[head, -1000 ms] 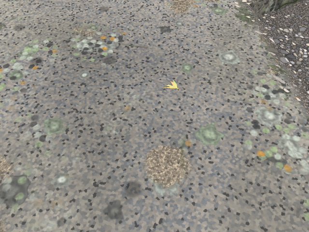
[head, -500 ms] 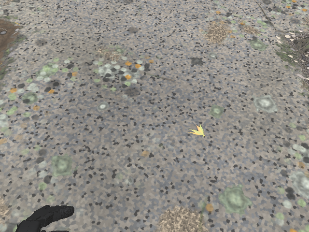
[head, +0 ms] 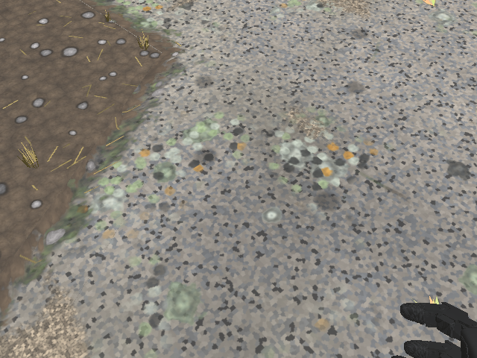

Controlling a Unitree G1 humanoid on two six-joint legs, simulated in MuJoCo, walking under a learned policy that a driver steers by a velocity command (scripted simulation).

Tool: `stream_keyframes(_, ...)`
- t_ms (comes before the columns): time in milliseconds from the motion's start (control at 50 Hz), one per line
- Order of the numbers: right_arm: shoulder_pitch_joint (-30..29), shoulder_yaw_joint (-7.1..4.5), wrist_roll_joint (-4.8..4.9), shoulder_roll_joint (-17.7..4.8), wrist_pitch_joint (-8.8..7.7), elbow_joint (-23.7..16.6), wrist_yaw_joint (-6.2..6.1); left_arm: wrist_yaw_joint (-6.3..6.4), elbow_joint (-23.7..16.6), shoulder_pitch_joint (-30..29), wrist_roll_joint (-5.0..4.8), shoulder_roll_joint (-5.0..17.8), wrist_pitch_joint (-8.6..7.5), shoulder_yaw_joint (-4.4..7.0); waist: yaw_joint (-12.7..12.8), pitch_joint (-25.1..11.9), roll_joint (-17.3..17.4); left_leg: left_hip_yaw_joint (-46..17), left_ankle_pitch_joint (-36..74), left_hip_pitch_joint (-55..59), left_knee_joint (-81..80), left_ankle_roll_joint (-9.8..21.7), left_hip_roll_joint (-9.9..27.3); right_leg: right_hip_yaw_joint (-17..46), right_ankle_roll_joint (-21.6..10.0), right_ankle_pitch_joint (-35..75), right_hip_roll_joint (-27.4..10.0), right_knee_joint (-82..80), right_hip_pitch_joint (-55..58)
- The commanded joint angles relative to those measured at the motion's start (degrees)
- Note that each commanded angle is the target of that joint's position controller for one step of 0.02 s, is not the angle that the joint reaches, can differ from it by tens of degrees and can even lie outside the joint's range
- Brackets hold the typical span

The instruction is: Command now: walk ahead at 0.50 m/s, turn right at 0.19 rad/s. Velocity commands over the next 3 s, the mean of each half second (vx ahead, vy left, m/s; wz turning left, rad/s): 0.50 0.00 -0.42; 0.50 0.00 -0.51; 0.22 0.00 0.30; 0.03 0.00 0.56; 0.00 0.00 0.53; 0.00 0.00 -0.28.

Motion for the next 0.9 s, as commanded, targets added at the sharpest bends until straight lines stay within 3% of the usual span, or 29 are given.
stream_keyframes(20, 10.9, -4.53, -0.49, -9.9, -1.12, -0.8, -0.75, 0.52, -3.4, -3.4, 0.05, 10.0, -0.27, 1.88, -11.5, -6.1, -6.0, 1.5, 0.4, 23.2, -4.0, 3.0, -1.7, 7.2, -7.2, 33.8, -9.8, 10.9, -8.5)
stream_keyframes(40, 21.0, -5.83, -1.76, -14.2, -0.84, 0.4, -1.63, 0.48, -5.3, -4.2, 1.55, 6.1, -0.63, 0.35, -15.8, -15.1, -0.3, -9.1, 1.9, 39.7, -1.7, 6.7, 9.3, 4.6, -4.6, 20.4, -6.1, 28.2, -19.2)
stream_keyframes(60, 23.3, -6.38, -2.32, -17.8, -0.16, 1.0, -1.70, 0.50, -6.5, 3.0, 0.98, 0.0, -1.46, -1.49, -12.7, -23.4, 15.3, -32.7, -8.6, 53.9, -7.3, 14.7, 22.7, 3.1, -1.5, -11.7, 1.2, 46.9, -37.7)
stream_keyframes(80, 23.5, -5.18, -1.84, -12.4, -0.06, 1.2, -1.55, 0.52, -5.5, 0.5, -0.40, 6.2, -1.73, 0.13, -14.5, -20.8, 9.9, -36.1, -16.3, 50.3, -11.2, 14.3, 21.2, 8.8, -1.4, -12.5, -0.8, 54.2, -42.9)
stream_keyframes(100, 20.4, -4.30, -1.20, -10.1, -0.24, 1.6, -1.58, 0.50, -6.8, -3.8, -1.13, 8.4, -1.71, 1.04, -13.8, -12.5, 8.0, -27.4, -15.1, 44.0, -12.2, 12.3, 19.3, 8.1, -1.7, -7.7, -2.9, 55.7, -46.1)
stream_keyframes(120, 16.8, -3.70, -1.15, -8.3, -0.48, 1.8, -1.43, 0.74, -7.1, -6.0, -0.66, 7.7, -1.44, 1.03, -12.1, -8.6, 5.4, -21.2, -10.8, 37.4, -13.7, 11.2, 16.8, 7.1, -1.5, -3.2, -4.9, 54.3, -44.6)
stream_keyframes(140, 14.0, -3.28, -1.27, -6.5, -0.76, 2.1, -1.18, 0.82, -7.3, -7.1, 0.08, 7.1, -0.97, 1.24, -10.5, -5.4, 5.1, -16.4, -6.9, 31.7, -15.7, 10.7, 14.8, 7.0, -1.2, -0.2, -6.2, 51.9, -42.9)
stream_keyframes(180, 11.1, -3.30, -1.75, -5.3, -1.68, 2.9, -1.08, 0.71, -6.9, -5.6, -0.05, 4.8, 0.52, 1.19, -7.7, -3.1, 5.5, -10.0, -2.1, 24.7, -19.7, 10.2, 13.1, 7.2, -0.6, 3.1, -7.5, 49.8, -37.5)
stream_keyframes(260, 10.6, -4.35, -1.80, -7.0, -2.71, 5.4, -1.77, 0.54, -8.9, -9.5, 0.46, 2.6, 2.05, 0.96, -6.7, 0.2, 2.3, -1.5, 5.4, 22.8, -23.0, 10.7, 13.6, 7.9, 0.4, 9.8, -7.9, 43.1, -40.2)
stream_keyframes(340, 11.8, -5.12, -1.52, -9.4, -2.19, 7.1, -2.56, -1.05, -10.9, -16.0, 0.62, 1.5, 1.61, 0.33, -8.7, 1.8, 1.2, 6.4, 6.4, 23.9, -23.6, 9.1, 12.3, 5.1, -0.3, 20.8, -7.1, 29.8, -38.3)
stream_keyframes(420, 14.7, -5.99, -0.34, -11.5, -1.15, 9.2, -2.79, -2.21, -14.0, -22.6, 0.63, 2.3, 1.75, 0.29, -10.7, 3.9, 0.5, 9.7, 6.1, 29.3, -22.4, 7.6, 14.1, 2.2, -2.5, 19.5, -6.3, 22.5, -38.4)
stream_keyframes(460, 15.4, -6.41, 0.31, -12.5, -0.36, 10.0, -2.79, -2.61, -15.3, -24.0, 0.74, 3.1, 1.91, 0.63, -10.5, 4.0, 0.8, 11.0, 11.4, 32.9, -19.2, 6.7, 14.9, 0.3, -4.2, 14.8, -5.1, 20.6, -38.0)
stream_keyframes(500, 14.6, -6.87, 0.84, -14.3, 0.45, 10.1, -2.98, -2.65, -15.5, -20.7, 0.89, 5.0, 2.23, 1.74, -7.7, 0.4, 2.5, 13.0, 30.5, 34.5, -10.4, 5.3, 14.5, -3.4, -6.6, 9.0, -1.2, 20.1, -30.6)
stream_keyframes(520, 13.6, -6.82, 1.17, -14.4, 1.00, 10.0, -3.06, -2.44, -13.9, -13.6, 0.70, 6.8, 2.38, 3.06, -3.3, -3.6, 2.1, 14.9, 37.6, 32.8, -0.2, 3.9, 12.8, -5.3, -8.2, 9.7, 1.8, 17.6, -21.0)
stream_keyframes(540, 14.6, -6.05, 0.74, -12.7, 1.06, 9.7, -3.29, -1.62, -10.9, -3.5, 0.48, 10.9, 2.75, 5.25, 1.0, -9.0, 0.1, 16.1, 33.4, 24.8, 13.9, 1.7, 10.2, -3.8, -10.4, 12.0, 3.8, 15.9, -5.0)
stream_keyframes(560, 18.4, -3.93, -1.94, -6.4, 0.39, 7.0, -3.09, -0.46, -10.3, 0.1, -0.04, 18.3, 3.01, 6.99, -1.7, -13.1, -14.7, 15.6, -6.9, 1.1, 36.2, -2.6, 3.2, 22.0, -18.4, 10.4, -10.7, 13.4, 14.3)
stream_keyframes(580, 17.5, -2.71, -1.47, -5.1, -1.69, 5.4, -2.59, -0.91, -12.9, -0.8, 0.21, 18.3, 1.91, 6.14, -2.6, -23.1, -15.1, 1.1, -31.5, -10.8, 47.6, -3.4, -4.9, 50.1, -26.1, -2.9, -19.1, 1.6, 22.1)
stream_keyframes(600, 10.2, -3.94, 1.10, -10.1, -3.01, 4.1, -1.99, -1.45, -12.7, -1.7, 0.64, 13.5, 0.92, 4.69, 0.1, -17.7, -8.0, -3.4, -27.1, -16.9, 49.4, -2.0, -1.7, 45.1, -22.3, -3.3, -18.5, -2.1, 19.1)
stream_keyframes(620, 8.1, -3.71, 1.55, -9.8, -3.75, 3.4, -1.98, -1.44, -12.4, -3.8, 0.73, 11.6, 0.29, 4.10, -1.4, -11.1, -7.0, -2.7, -22.0, -17.8, 45.8, -0.7, 0.5, 37.6, -20.2, -0.1, -16.5, -1.8, 11.8)
stream_keyframes(640, 8.3, -3.75, 0.09, -9.5, -3.94, 4.3, -2.52, -1.29, -12.9, -7.8, 0.67, 9.4, 0.14, 3.41, -4.1, -7.0, -3.5, -2.7, -17.9, -14.5, 40.9, -0.6, 2.9, 31.0, -18.2, 5.9, -13.9, -1.4, 3.5)
stream_keyframes(660, 9.3, -4.21, -1.03, -10.0, -3.57, 4.8, -2.83, -1.01, -13.7, -10.8, 1.14, 7.6, 0.10, 2.79, -6.4, -5.3, -4.4, -3.1, -15.1, -9.9, 36.7, -0.9, 4.4, 26.4, -17.2, 11.9, -11.9, -2.0, -3.1)
stream_keyframes(680, 10.1, -4.38, -1.33, -10.0, -2.88, 5.0, -2.70, -0.76, -14.6, -12.2, 1.64, 7.0, 0.11, 2.54, -7.7, -4.8, -5.5, -3.1, -13.3, -6.5, 35.0, -1.3, 4.8, 24.5, -17.0, 15.1, -10.5, -3.2, -7.0)
stream_keyframes(740, 9.3, -3.97, -1.95, -7.8, -1.46, 4.8, -2.72, 0.20, -14.1, -11.2, 1.38, 8.2, -0.34, 2.92, -8.3, -4.0, -4.5, -1.7, -8.8, -4.8, 28.3, -3.7, 3.7, 19.6, -17.5, 23.6, -8.6, -4.7, -11.8)
stream_keyframes(840, -1.4, -2.71, -1.48, -5.1, -1.65, 2.1, -2.10, 1.57, -12.2, -6.9, 0.68, 9.1, 0.17, 3.23, -4.5, -1.2, -6.3, -1.5, 7.1, -2.9, 7.7, -5.3, 0.1, 16.3, -14.0, 18.3, -5.2, -4.2, -13.8)
stream_keyframes(900, -4.9, -2.55, -0.66, -5.6, -2.38, 1.4, -1.03, 1.81, -10.8, -4.4, 0.43, 9.0, 0.46, 3.20, -3.0, -0.6, -6.9, -1.5, 10.7, -0.3, 1.3, -4.7, -1.1, 18.0, -13.4, 14.7, -6.7, -2.9, -12.2)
